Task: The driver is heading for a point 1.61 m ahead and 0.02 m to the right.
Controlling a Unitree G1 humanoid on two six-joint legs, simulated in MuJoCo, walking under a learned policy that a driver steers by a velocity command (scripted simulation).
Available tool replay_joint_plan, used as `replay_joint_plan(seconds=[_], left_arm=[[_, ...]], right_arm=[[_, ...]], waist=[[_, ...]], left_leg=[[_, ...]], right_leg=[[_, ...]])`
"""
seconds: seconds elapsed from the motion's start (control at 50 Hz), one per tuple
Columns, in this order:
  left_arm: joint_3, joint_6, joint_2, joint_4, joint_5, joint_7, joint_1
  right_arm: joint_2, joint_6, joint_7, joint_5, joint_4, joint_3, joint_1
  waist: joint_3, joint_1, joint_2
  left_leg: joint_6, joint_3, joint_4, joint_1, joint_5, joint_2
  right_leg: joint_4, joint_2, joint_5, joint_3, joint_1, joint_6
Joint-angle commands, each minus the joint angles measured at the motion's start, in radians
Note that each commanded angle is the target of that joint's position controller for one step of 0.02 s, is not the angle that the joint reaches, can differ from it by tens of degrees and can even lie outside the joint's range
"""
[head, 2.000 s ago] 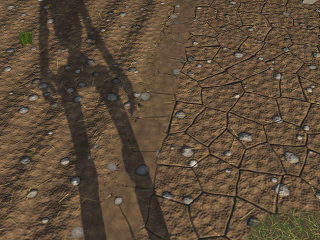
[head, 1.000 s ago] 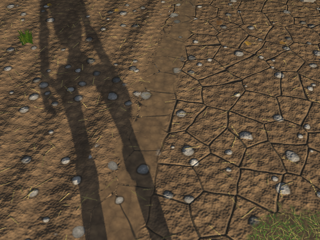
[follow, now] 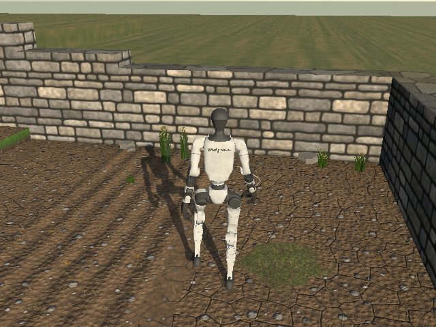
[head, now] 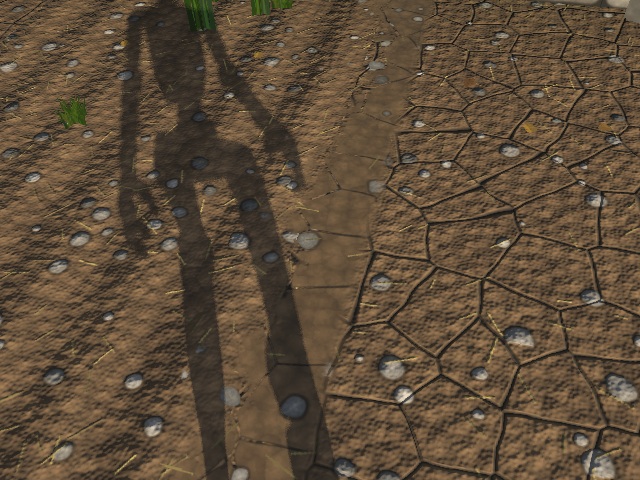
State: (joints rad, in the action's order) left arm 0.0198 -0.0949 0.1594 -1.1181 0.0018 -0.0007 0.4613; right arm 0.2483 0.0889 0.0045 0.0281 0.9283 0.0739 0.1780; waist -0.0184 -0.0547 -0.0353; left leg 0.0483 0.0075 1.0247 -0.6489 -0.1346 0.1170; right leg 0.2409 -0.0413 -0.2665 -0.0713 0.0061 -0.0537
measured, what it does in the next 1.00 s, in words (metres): walks ahead: left foot, then right foot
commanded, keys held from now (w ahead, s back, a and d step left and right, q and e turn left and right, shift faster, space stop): w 1.00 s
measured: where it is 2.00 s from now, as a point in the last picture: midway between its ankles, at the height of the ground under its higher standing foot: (354, 263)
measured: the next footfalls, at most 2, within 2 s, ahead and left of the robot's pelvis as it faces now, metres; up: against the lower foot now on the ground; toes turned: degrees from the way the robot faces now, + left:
left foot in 0.24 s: +0.34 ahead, +0.15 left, +0.00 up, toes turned +3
right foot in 0.80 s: +0.65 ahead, -0.09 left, +0.00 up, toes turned -3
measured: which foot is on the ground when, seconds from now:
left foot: up 0.00-0.22, down 0.24-0.82, up 0.84-1.00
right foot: down 0.00-0.26, up 0.28-0.78, down 0.80-1.00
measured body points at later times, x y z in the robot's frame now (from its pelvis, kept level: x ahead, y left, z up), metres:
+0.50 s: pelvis +0.29 +0.07 +0.00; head +0.30 +0.07 +0.45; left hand +0.41 +0.33 -0.13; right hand +0.31 -0.19 -0.14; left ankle +0.30 +0.14 -0.74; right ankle +0.37 -0.11 -0.66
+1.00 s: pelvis +0.58 -0.01 +0.00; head +0.61 -0.02 +0.45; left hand +0.64 +0.25 -0.13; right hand +0.67 -0.28 -0.14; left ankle +0.58 +0.15 -0.66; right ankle +0.61 -0.09 -0.74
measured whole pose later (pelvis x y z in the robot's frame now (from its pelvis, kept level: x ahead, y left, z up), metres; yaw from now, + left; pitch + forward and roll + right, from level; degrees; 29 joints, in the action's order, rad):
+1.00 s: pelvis +0.58 -0.01 +0.00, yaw +0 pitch +1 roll -1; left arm 0.06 -0.10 0.23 -0.96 0.01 -0.03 0.26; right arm 0.27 0.09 -0.01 0.02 0.95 0.07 0.22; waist 0.01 -0.02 -0.04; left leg 0.05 -0.02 1.13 -0.56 -0.28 0.11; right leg 0.36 -0.05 -0.14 -0.08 -0.24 -0.07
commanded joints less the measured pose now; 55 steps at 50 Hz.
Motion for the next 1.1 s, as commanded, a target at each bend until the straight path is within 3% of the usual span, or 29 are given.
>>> replay_joint_plan(seconds=[0.02, 0.14, 0.18, 0.2, 0.22, 0.24, 0.26, 0.28, 0.3, 0.32, 0.34, 0.36, 0.4, 0.46, 0.52, 0.58, 0.7, 0.76, 0.78, 0.8, 0.82, 0.84, 0.86, 0.88, 0.9, 0.94, 0.98, 1.02, 1.1], left_arm=[[0.023, 0.000, 0.168, 0.052, 0.004, 0.020, 0.013], [0.039, 0.006, 0.187, 0.044, -0.018, 0.026, 0.078], [0.049, 0.013, 0.209, 0.053, -0.015, 0.026, 0.053], [0.055, 0.019, 0.224, 0.058, -0.010, 0.026, 0.040], [0.055, 0.028, 0.225, 0.064, -0.005, 0.025, 0.017], [0.046, 0.030, 0.211, 0.081, 0.000, 0.022, -0.002], [0.013, 0.017, 0.083, 0.101, 0.000, 0.009, 0.112], [0.001, -0.019, 0.057, 0.089, -0.021, -0.001, 0.116], [0.027, -0.040, 0.145, 0.128, -0.050, -0.004, 0.008], [0.032, -0.048, 0.176, 0.156, -0.058, 0.001, -0.078], [0.040, -0.046, 0.177, 0.163, -0.045, 0.012, -0.117], [0.051, -0.031, 0.172, 0.158, -0.031, 0.021, -0.106], [0.050, 0.000, 0.123, 0.148, -0.027, 0.024, -0.055], [0.058, 0.017, 0.140, 0.189, -0.017, 0.028, -0.150], [0.062, 0.011, 0.146, 0.231, -0.008, 0.023, -0.277], [0.054, 0.002, 0.128, 0.259, -0.012, 0.010, -0.387], [0.041, -0.011, 0.133, 0.318, -0.025, -0.025, -0.540], [0.057, -0.021, 0.180, 0.315, -0.027, -0.035, -0.463], [0.076, -0.023, 0.212, 0.281, -0.024, -0.033, -0.345], [0.103, -0.022, 0.271, 0.226, -0.019, -0.025, -0.158], [0.129, -0.018, 0.376, 0.196, 0.003, -0.018, 0.004], [0.115, -0.014, 0.342, 0.183, -0.006, -0.024, 0.026], [0.091, -0.016, 0.270, 0.195, -0.014, -0.025, -0.045], [0.078, -0.015, 0.225, 0.220, -0.012, -0.022, -0.134], [0.066, -0.015, 0.197, 0.232, -0.004, -0.025, -0.210], [0.053, -0.020, 0.157, 0.229, 0.009, -0.031, -0.257], [0.058, -0.025, 0.175, 0.209, 0.004, -0.028, -0.226], [0.065, -0.027, 0.207, 0.196, 0.004, -0.016, -0.195], [0.064, -0.014, 0.213, 0.180, -0.003, 0.004, -0.141]], right_arm=[[-0.005, 0.005, 0.008, -0.004, -0.092, -0.014, -0.142], [0.020, 0.018, 0.041, 0.006, -0.157, -0.023, -0.302], [0.055, 0.024, 0.048, 0.005, -0.157, -0.010, -0.260], [0.086, 0.024, 0.046, 0.005, -0.142, 0.005, -0.189], [0.127, 0.022, 0.041, 0.006, -0.097, 0.029, -0.030], [0.176, 0.016, 0.032, 0.005, -0.047, 0.051, 0.151], [0.276, 0.011, 0.025, -0.028, -0.013, 0.073, 0.297], [0.229, 0.012, 0.028, -0.030, -0.006, 0.052, 0.290], [0.162, 0.018, 0.031, -0.018, -0.012, 0.031, 0.190], [0.114, 0.022, 0.032, -0.014, -0.033, 0.016, 0.091], [0.088, 0.029, 0.037, -0.022, -0.041, 0.007, 0.018], [0.058, 0.036, 0.042, -0.032, -0.039, -0.002, -0.018], [0.049, 0.038, 0.044, -0.035, -0.015, -0.005, -0.003], [0.098, 0.040, 0.022, -0.034, 0.010, 0.002, 0.049], [0.116, 0.031, -0.001, -0.030, 0.023, 0.004, 0.112], [0.129, 0.024, -0.010, -0.021, 0.031, 0.005, 0.162], [0.144, 0.000, -0.016, -0.010, 0.074, 0.014, 0.259], [0.166, -0.014, -0.020, -0.008, 0.069, 0.024, 0.225], [0.162, -0.020, -0.019, -0.008, 0.063, 0.022, 0.198], [0.132, -0.022, -0.018, -0.015, 0.050, 0.009, 0.192], [0.039, -0.010, -0.011, -0.028, 0.028, -0.020, 0.288], [0.003, 0.017, -0.003, -0.015, 0.039, -0.035, 0.307], [0.107, 0.038, 0.001, 0.012, 0.021, -0.009, 0.222], [0.129, 0.047, 0.001, 0.023, -0.005, -0.006, 0.136], [0.121, 0.045, -0.005, 0.012, -0.011, -0.003, 0.096], [0.093, 0.016, -0.012, -0.005, -0.003, 0.007, 0.119], [0.058, -0.005, -0.016, -0.008, 0.001, 0.004, 0.136], [0.064, -0.013, -0.019, -0.015, -0.023, 0.008, 0.073], [0.050, -0.007, -0.010, -0.020, -0.066, 0.005, -0.066]], waist=[[0.163, 0.004, 0.087], [0.191, -0.008, 0.106], [0.134, 0.040, 0.131], [0.069, 0.084, 0.159], [-0.026, 0.168, 0.169], [-0.133, 0.249, 0.156], [-0.320, 0.202, -0.088], [-0.425, 0.187, -0.193], [-0.257, 0.169, -0.154], [-0.136, 0.141, -0.072], [-0.069, 0.100, 0.011], [-0.037, 0.059, 0.007], [-0.016, 0.024, -0.030], [0.048, 0.023, -0.021], [0.072, 0.056, -0.007], [0.083, 0.090, -0.013], [0.118, 0.133, -0.018], [0.064, 0.069, -0.052], [-0.007, 0.001, -0.053], [-0.131, -0.072, -0.027], [-0.307, -0.063, 0.172], [-0.398, -0.051, 0.315], [-0.276, -0.054, 0.236], [-0.165, -0.036, 0.174], [-0.085, -0.002, 0.093], [-0.031, 0.057, 0.110], [-0.005, 0.075, 0.106], [0.026, 0.071, 0.086], [0.055, 0.039, 0.090]], left_leg=[[-0.027, 0.014, -0.213, -0.115, 0.112, 0.000], [0.016, 0.035, -0.452, -0.041, 0.166, -0.050], [0.050, 0.049, -0.478, 0.057, 0.114, -0.085], [0.069, 0.069, -0.466, 0.165, 0.082, -0.120], [0.095, 0.093, -0.463, 0.363, 0.067, -0.160], [0.134, 0.017, -0.443, 0.654, 0.066, -0.096], [0.288, -0.459, -0.507, 1.044, -0.151, 0.186], [0.338, -0.828, -0.730, 1.093, -0.234, 0.293], [0.270, -0.701, -0.750, 0.967, -0.241, 0.248], [0.227, -0.523, -0.760, 0.791, -0.144, 0.213], [0.201, -0.401, -0.787, 0.622, -0.035, 0.177], [0.179, -0.306, -0.813, 0.510, 0.025, 0.132], [0.190, -0.230, -0.867, 0.412, 0.037, 0.102], [0.209, -0.173, -0.925, 0.381, 0.052, 0.096], [0.194, -0.143, -0.937, 0.449, 0.078, 0.090], [0.163, -0.085, -0.936, 0.485, 0.098, 0.065], [0.150, -0.078, -0.858, 0.674, 0.126, 0.130], [0.119, -0.074, -0.742, 0.729, 0.373, 0.149], [0.098, -0.038, -0.602, 0.710, 0.545, 0.112], [0.065, 0.006, -0.372, 0.594, 0.535, 0.053], [-0.001, 0.053, 0.033, 0.228, 0.171, -0.070], [-0.022, -0.059, 0.258, -0.002, -0.418, -0.185], [0.004, -0.130, 0.349, -0.109, -0.397, -0.114], [0.020, -0.100, 0.335, -0.128, -0.309, -0.059], [0.019, -0.078, 0.267, -0.086, -0.224, -0.014], [0.017, -0.082, 0.166, 0.028, -0.143, 0.034], [0.003, -0.069, 0.108, 0.045, -0.114, 0.042], [-0.018, -0.065, 0.017, -0.021, -0.034, 0.048], [-0.038, -0.043, -0.229, -0.061, 0.172, 0.029]], right_leg=[[-0.147, 0.240, 0.321, 0.148, -0.071, -0.127], [-0.129, 0.287, 0.371, 0.099, 0.036, -0.116], [-0.035, 0.304, 0.615, 0.081, 0.103, -0.095], [0.059, 0.303, 0.806, 0.071, 0.124, -0.084], [0.245, 0.272, 0.939, 0.041, 0.094, -0.062], [0.497, 0.231, 0.824, 0.023, -0.086, -0.028], [0.929, 0.064, 0.325, 0.016, -0.470, 0.031], [1.141, -0.029, -0.267, 0.184, -0.610, 0.028], [1.210, 0.040, -0.237, 0.212, -0.714, 0.005], [1.179, 0.097, -0.151, 0.176, -0.716, -0.009], [1.107, 0.145, -0.071, 0.158, -0.666, -0.012], [1.046, 0.181, -0.029, 0.159, -0.594, -0.016], [0.983, 0.201, -0.008, 0.152, -0.527, -0.015], [0.856, 0.219, 0.085, 0.136, -0.617, 0.015], [0.663, 0.216, 0.251, 0.127, -0.717, 0.040], [0.469, 0.177, 0.378, 0.090, -0.687, 0.044], [0.299, 0.138, 0.307, 0.074, -0.706, 0.021], [0.260, 0.092, 0.197, 0.043, -0.562, -0.023], [0.241, 0.054, 0.198, 0.010, -0.395, -0.047], [0.267, 0.082, 0.217, 0.044, -0.117, -0.087], [0.262, 0.350, 0.148, 0.437, 0.294, -0.222], [0.076, 0.460, 0.020, 0.817, 0.426, -0.306], [0.058, 0.421, -0.037, 0.720, 0.338, -0.248], [0.048, 0.385, 0.019, 0.564, 0.193, -0.208], [0.013, 0.346, 0.109, 0.450, 0.034, -0.188], [-0.051, 0.287, 0.174, 0.329, -0.134, -0.165], [-0.094, 0.272, 0.229, 0.270, -0.188, -0.181], [-0.119, 0.273, 0.281, 0.235, -0.182, -0.190], [-0.133, 0.240, 0.309, 0.155, -0.145, -0.158]])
